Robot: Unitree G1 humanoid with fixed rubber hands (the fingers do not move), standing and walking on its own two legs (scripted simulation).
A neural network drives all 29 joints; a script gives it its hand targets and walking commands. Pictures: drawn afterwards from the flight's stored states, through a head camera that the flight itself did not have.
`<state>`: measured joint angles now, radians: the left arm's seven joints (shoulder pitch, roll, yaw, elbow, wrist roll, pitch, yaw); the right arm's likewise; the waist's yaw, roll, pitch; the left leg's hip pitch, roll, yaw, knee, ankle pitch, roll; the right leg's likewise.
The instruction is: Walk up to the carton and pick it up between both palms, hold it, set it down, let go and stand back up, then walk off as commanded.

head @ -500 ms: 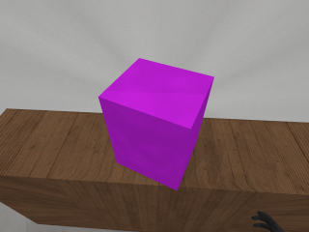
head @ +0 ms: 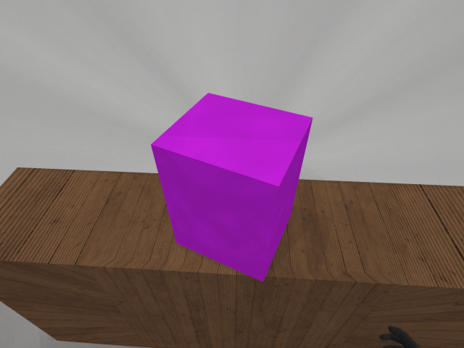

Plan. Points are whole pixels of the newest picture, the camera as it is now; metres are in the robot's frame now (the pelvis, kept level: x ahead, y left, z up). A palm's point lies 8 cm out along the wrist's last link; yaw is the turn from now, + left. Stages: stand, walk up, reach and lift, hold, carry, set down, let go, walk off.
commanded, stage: walk up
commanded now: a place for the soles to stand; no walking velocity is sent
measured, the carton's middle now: (235, 188) +0.44 +0.00 +0.04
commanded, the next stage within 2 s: reach and lift in 0.52 s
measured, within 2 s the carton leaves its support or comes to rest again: neither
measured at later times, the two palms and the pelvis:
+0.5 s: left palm out of the picture +0.08 +0.30 -0.08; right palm out of the picture +0.12 -0.31 -0.08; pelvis -0.01 +0.00 +0.00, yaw +0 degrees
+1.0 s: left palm out of the picture +0.16 +0.27 -0.09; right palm out of the picture +0.14 -0.25 -0.05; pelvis -0.01 +0.02 +0.00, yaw +0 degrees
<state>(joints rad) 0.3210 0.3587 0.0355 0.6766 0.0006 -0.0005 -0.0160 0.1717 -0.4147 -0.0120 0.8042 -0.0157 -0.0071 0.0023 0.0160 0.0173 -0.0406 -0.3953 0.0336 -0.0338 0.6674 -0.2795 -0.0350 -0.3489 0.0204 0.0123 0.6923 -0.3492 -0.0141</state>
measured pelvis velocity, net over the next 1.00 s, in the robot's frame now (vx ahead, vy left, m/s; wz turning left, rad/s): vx -0.01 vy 0.02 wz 0.00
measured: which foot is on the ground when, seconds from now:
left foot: down 0.00-1.00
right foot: down 0.00-1.00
